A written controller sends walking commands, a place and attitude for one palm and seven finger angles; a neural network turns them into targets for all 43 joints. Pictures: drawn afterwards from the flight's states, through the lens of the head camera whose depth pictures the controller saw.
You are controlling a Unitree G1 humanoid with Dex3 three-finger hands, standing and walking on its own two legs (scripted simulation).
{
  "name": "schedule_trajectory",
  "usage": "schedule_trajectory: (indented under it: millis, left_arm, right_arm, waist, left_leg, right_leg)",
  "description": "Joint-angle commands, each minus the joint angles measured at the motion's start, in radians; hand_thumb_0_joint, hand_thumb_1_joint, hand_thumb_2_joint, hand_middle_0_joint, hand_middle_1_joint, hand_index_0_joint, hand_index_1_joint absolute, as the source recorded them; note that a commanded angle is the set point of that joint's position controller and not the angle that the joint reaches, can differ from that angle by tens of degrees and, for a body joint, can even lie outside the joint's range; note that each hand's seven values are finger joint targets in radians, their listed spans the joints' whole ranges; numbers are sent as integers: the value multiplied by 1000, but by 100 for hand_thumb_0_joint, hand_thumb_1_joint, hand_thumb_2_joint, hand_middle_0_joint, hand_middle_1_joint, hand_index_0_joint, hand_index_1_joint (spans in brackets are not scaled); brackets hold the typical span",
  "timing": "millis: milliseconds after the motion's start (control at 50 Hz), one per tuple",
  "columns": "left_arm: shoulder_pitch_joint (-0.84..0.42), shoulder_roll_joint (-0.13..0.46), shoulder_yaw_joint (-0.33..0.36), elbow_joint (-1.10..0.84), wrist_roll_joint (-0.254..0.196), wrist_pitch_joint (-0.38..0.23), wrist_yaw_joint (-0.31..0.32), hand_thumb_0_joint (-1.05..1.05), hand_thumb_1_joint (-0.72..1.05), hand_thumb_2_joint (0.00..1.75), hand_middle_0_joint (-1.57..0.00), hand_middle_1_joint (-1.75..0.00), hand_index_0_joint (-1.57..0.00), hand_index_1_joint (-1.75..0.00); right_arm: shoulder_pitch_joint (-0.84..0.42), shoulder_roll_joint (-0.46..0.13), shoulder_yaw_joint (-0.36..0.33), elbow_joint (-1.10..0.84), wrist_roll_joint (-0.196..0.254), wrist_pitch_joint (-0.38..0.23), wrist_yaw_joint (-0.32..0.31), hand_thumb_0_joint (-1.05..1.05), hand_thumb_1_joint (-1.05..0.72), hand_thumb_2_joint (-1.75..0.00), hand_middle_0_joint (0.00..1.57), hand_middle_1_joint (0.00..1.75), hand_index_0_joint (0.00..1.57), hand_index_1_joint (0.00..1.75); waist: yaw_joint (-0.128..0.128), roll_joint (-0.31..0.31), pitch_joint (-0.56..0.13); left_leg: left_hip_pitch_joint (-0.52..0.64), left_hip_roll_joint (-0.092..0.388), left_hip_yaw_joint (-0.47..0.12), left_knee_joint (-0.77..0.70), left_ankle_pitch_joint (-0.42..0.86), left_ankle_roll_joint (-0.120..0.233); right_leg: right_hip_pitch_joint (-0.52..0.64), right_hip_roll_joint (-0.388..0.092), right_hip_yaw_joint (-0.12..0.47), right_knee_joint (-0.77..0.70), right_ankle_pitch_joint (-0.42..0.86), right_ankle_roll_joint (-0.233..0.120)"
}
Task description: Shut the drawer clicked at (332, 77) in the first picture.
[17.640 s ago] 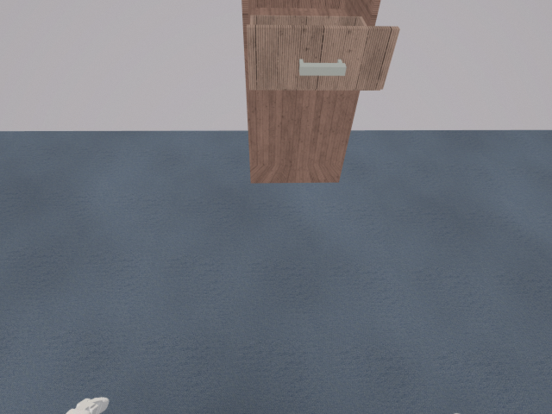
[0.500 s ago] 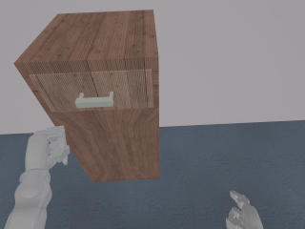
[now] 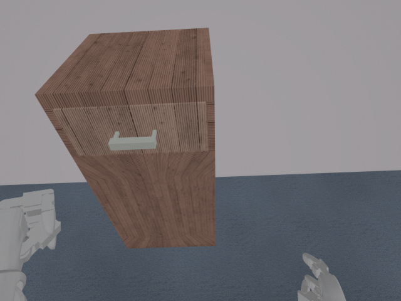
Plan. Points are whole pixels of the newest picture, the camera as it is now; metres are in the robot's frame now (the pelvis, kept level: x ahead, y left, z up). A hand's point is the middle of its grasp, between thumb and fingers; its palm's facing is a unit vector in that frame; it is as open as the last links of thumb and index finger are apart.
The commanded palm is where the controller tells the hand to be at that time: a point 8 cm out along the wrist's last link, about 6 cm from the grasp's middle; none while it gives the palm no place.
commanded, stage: draw the hand back to the body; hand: left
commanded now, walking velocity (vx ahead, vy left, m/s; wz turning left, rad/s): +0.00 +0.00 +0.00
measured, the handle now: (134, 138) +0.52 +0.26 +0.02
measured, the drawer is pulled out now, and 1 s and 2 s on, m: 0.00 0.00 0.00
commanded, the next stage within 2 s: step back with the hand held close in 0.14 s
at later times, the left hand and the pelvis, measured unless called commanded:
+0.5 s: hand (52, 220) +0.19 +0.25 +0.15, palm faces +0.32 -0.83 -0.45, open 3.2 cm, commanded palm +0.12 +0.30 +0.17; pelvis -0.02 +0.02 +0.00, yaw -2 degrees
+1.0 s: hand (12, 270) +0.11 +0.27 +0.15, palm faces +0.35 -0.83 -0.44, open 3.2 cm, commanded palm +0.05 +0.32 +0.17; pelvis -0.08 +0.04 -0.02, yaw -1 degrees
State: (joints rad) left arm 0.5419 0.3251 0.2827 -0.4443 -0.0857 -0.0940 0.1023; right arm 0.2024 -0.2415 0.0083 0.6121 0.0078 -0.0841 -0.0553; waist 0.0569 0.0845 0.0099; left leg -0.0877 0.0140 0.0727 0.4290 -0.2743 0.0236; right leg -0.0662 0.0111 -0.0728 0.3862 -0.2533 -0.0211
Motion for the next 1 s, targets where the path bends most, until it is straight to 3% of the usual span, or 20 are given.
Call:
schedule_trajectory:
  millis: [0, 160, 200, 240, 260, 300, 320, 360, 440, 480, 520, 560, 660, 720, 780, 820, 880, 920, 940, 980]
  left_arm:
    - [-65, 145, 96, -182, 5, -63, 14, 0, 90, 90, -140, -160, -140, -160]
    - [-91, 159, 102, -229, 10, -70, 24, 0, 90, 90, -140, -160, -140, -160]
    - [-84, 161, 107, -217, 8, -66, 25, 0, 90, 90, -140, -160, -140, -160]
    - [-82, 166, 113, -223, 10, -67, 25, 0, 90, 90, -140, -160, -140, -160]
    - [-264, 337, 282, -352, 13, -123, 32, 0, 90, 90, -140, -160, -140, -160]
    - [-78, 196, 186, -184, 23, -133, 17, 0, 90, 90, -140, -160, -140, -160]
    - [-42, 163, 153, -178, 25, -133, 11, 0, 90, 90, -140, -160, -140, -160]
    - [-3, 154, 142, -199, 28, -142, 8, 0, 90, 90, -140, -160, -140, -160]
    - [75, 196, 186, -243, 34, -143, 17, 0, 90, 90, -140, -160, -140, -160]
    - [100, 205, 200, -275, 35, -148, 21, 0, 90, 90, -140, -160, -140, -160]
    - [117, 219, 220, -299, 34, -153, 27, 0, 90, 90, -140, -160, -140, -160]
    - [117, 231, 228, -344, 36, -158, 33, 0, 90, 90, -140, -160, -140, -160]
    - [123, 211, 223, -340, 38, -162, 39, 0, 90, 90, -140, -160, -140, -160]
    - [109, 197, 219, -317, 44, -164, 45, 0, 90, 90, -140, -160, -140, -160]
    - [74, 191, 212, -329, 51, -172, 49, 0, 90, 90, -140, -160, -140, -160]
    - [72, 197, 213, -331, 52, -180, 54, 0, 90, 90, -140, -160, -140, -160]
    - [63, 205, 206, -363, 49, -187, 62, 0, 90, 90, -140, -160, -140, -160]
    - [64, 207, 205, -378, 50, -196, 69, 0, 90, 90, -140, -160, -140, -160]
    - [66, 222, 221, -375, 52, -196, 73, 0, 90, 90, -140, -160, -140, -160]
    - [82, 206, 228, -373, 62, -206, 74, 0, 90, 90, -140, -160, -140, -160]
  right_arm:
    - [-131, -91, -33, -164, 3, -66, -9, 0, -90, -90, 20, 30, 20, 30]
    - [-132, -89, -31, -168, 0, -82, -15, 0, -90, -90, 20, 30, 20, 30]
    - [-133, -87, -30, -169, -1, -83, -15, 0, -90, -90, 20, 30, 20, 30]
    - [-133, -90, -31, -168, 0, -85, -14, 0, -90, -90, 20, 30, 20, 30]
    - [-120, -113, -36, -198, -1, -66, -8, 0, -90, -90, 20, 30, 20, 30]
    - [-99, -92, -39, -173, -7, -45, -4, 0, -90, -90, 20, 30, 20, 30]
    - [-102, -101, -43, -181, -7, -35, 1, 0, -90, -90, 20, 30, 20, 30]
    - [-104, -109, -47, -190, -11, -22, 2, 0, -90, -90, 20, 30, 20, 30]
    - [-115, -108, -61, -218, -11, 6, 1, 0, -90, -90, 20, 30, 20, 30]
    - [-109, -100, -65, -233, -5, 16, 0, 0, -90, -90, 20, 30, 20, 30]
    - [-109, -97, -70, -241, -2, 19, -3, 0, -90, -90, 20, 30, 20, 30]
    - [-110, -101, -70, -251, -3, 15, -7, 0, -90, -90, 20, 30, 20, 30]
    - [-92, -101, -73, -243, -3, -11, -11, 0, -90, -90, 20, 30, 20, 30]
    - [-79, -105, -74, -237, -3, -28, -11, 0, -90, -90, 20, 30, 20, 30]
    - [-69, -108, -73, -239, 1, -40, -15, 0, -90, -90, 20, 30, 20, 30]
    - [-60, -103, -74, -237, 0, -47, -15, 0, -90, -90, 20, 30, 20, 30]
    - [-56, -99, -72, -228, -7, -50, -15, 0, -90, -90, 20, 30, 20, 30]
    - [-56, -103, -69, -222, -11, -54, -16, 0, -90, -90, 20, 30, 20, 30]
    - [-68, -107, -69, -221, -14, -54, -22, 0, -90, -90, 20, 30, 20, 30]
    - [-74, -119, -66, -227, -12, -61, -26, 0, -90, -90, 20, 30, 20, 30]
  waist:
    - [-9, -67, -10]
    - [0, -17, -49]
    - [2, -48, -43]
    - [4, -38, -44]
    - [-37, -47, 37]
    - [-48, -116, 10]
    - [-51, -101, -12]
    - [-48, -38, -60]
    - [-37, -43, -142]
    - [-40, -74, -166]
    - [-40, -60, -177]
    - [-36, 4, -178]
    - [-41, 18, -133]
    - [-49, 5, -94]
    - [-61, -41, -62]
    - [-69, -100, -56]
    - [-76, -146, -57]
    - [-79, -101, -61]
    - [-76, -65, -56]
    - [-69, 60, -67]
  left_leg:
    - [2, 14, -49, -46, 211, 13]
    - [8, 14, -62, -52, 202, 9]
    - [-1, 14, -62, -51, 205, 9]
    - [-2, 17, -66, -52, 212, 5]
    - [-86, 38, -71, -34, 122, 25]
    - [-59, 37, -69, -12, 131, 22]
    - [-53, 44, -63, -12, 165, 23]
    - [-63, 59, -69, -36, 244, 24]
    - [-82, 82, -87, -38, 367, 29]
    - [-103, 91, -95, -28, 397, 29]
    - [-129, 97, -97, -22, 398, 30]
    - [-172, 104, -112, -32, 386, 32]
    - [-299, 144, -146, -78, 239, 52]
    - [-408, 159, -158, -94, 62, 66]
    - [-509, 128, -161, -78, -177, 65]
    - [-478, 89, -148, -19, -245, 56]
    - [-356, 48, -143, 65, -209, 33]
    - [-327, 56, -162, 40, -206, 32]
    - [-351, 75, -189, -18, -220, 38]
    - [-525, 163, -272, -184, -362, 72]
  right_leg:
    - [-61, -19, 60, -66, 201, 3]
    - [-37, -21, 59, -50, 180, -5]
    - [-34, -20, 58, -48, 188, -4]
    - [-32, -18, 56, -45, 188, -6]
    - [-116, -74, 194, -95, 270, -6]
    - [-124, -104, 192, -91, 312, -8]
    - [-116, -103, 176, -72, 340, -1]
    - [-82, -90, 141, -22, 369, 8]
    - [-44, -70, 106, 47, 396, 18]
    - [-29, -68, 105, 72, 417, 20]
    - [-25, -67, 108, 98, 424, 20]
    - [-16, -57, 104, 130, 392, 22]
    - [-17, -38, 99, 208, 242, 28]
    - [-4, -37, 114, 237, 192, 27]
    - [7, -55, 157, 210, 168, 17]
    - [-77, -86, 213, 119, 80, 2]
    - [-228, -131, 263, -8, -73, -31]
    - [-263, -115, 232, -9, -120, -27]
    - [-242, -84, 201, 19, -120, -11]
    - [-54, -7, 120, 192, -59, 27]
